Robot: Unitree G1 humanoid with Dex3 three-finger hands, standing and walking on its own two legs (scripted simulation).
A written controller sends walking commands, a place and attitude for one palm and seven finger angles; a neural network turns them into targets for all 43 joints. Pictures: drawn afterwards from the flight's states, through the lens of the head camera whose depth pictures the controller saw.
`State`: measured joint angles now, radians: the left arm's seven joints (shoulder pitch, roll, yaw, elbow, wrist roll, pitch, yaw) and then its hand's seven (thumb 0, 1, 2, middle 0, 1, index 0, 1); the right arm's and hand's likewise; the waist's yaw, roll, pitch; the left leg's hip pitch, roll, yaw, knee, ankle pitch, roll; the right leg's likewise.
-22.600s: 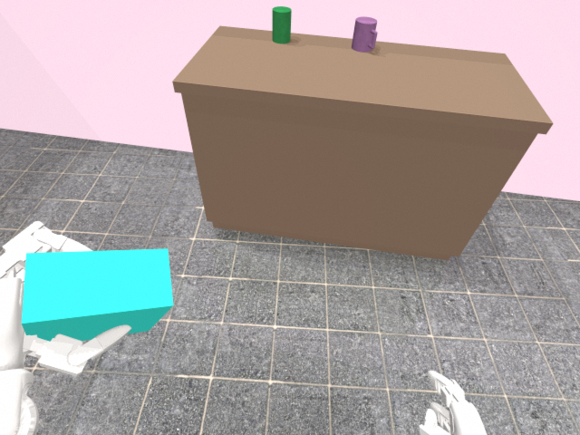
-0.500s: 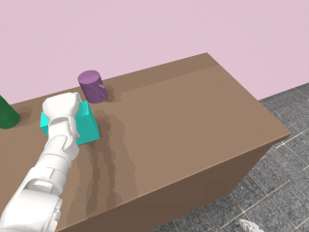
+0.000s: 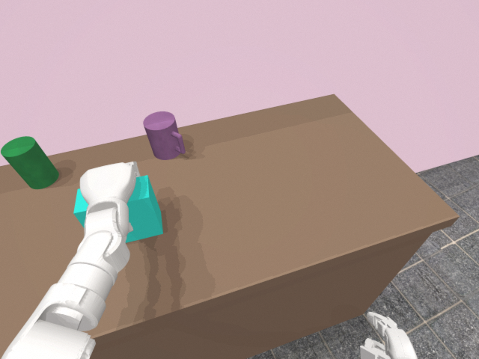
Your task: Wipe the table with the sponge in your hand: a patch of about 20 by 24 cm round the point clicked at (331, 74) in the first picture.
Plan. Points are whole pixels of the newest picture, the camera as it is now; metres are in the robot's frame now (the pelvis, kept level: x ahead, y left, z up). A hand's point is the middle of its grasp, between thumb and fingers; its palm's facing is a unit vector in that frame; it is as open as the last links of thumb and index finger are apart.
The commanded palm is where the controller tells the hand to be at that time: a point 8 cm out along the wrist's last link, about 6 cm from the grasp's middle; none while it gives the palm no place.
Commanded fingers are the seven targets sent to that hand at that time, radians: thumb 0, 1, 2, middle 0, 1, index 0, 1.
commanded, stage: wipe back along the middle lane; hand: left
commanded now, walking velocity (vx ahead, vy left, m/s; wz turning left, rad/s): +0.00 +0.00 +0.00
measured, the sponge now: (125, 218) +0.36 +0.27 +0.01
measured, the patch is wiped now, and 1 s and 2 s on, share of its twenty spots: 0.50 0.50 0.65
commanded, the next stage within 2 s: slide across to the third lane in 0.94 s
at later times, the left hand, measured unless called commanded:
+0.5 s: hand (122, 216) +0.33 +0.25 +0.06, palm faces +0.02 -0.03 -1.00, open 10.1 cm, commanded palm +0.29 +0.23 +0.09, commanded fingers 0.00 0.10 1.30 -1.20 -1.60 -1.20 -1.60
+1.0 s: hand (126, 247) +0.27 +0.22 +0.06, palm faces +0.05 -0.08 -1.00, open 10.1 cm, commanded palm +0.22 +0.20 +0.09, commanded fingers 0.00 0.10 1.30 -1.20 -1.60 -1.20 -1.60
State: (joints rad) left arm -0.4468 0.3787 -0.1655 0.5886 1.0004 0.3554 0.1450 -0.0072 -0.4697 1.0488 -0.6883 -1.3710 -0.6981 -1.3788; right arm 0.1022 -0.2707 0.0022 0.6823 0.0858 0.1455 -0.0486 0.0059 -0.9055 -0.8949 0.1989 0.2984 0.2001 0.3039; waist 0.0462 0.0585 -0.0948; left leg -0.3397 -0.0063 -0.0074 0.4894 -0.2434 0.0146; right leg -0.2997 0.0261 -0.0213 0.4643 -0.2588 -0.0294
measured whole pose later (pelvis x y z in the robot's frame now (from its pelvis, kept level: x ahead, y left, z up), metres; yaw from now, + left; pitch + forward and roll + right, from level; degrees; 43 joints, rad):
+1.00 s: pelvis +0.00 +0.00 +0.00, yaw -2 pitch +1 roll +0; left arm 0.01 0.33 -0.29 0.01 1.00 0.55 0.15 0.00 -0.47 1.05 -0.66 -1.39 -0.70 -1.37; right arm 0.01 -0.26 0.03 0.64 0.09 0.15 0.02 0.01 -0.91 -0.90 0.20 0.30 0.20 0.30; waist 0.09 0.09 -0.08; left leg -0.24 -0.01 0.02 0.49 -0.26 0.01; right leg -0.23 0.03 0.01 0.51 -0.29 -0.03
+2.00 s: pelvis -0.02 -0.03 +0.00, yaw -1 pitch +0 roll +1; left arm -0.30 0.20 -0.41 0.35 0.98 0.60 0.16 -0.01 -0.50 1.06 -0.71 -1.35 -0.74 -1.32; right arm -0.03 -0.26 0.02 0.71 0.09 0.16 0.00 0.01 -0.91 -0.90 0.20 0.30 0.20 0.30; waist 0.09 0.08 -0.09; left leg -0.25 0.01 0.00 0.47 -0.23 -0.02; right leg -0.25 0.05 -0.01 0.52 -0.27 -0.06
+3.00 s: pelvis -0.01 +0.00 +0.00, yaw -1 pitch +8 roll +0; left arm -0.71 0.27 -0.23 0.87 0.99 0.45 0.19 0.00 -0.50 1.06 -0.71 -1.35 -0.74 -1.33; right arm 0.12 -0.25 0.01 0.74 0.08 0.17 -0.06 0.01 -0.91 -0.89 0.20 0.30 0.20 0.30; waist 0.00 0.04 -0.12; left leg -0.40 0.01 0.01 0.51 -0.24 0.01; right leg -0.38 0.04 0.00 0.50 -0.26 -0.03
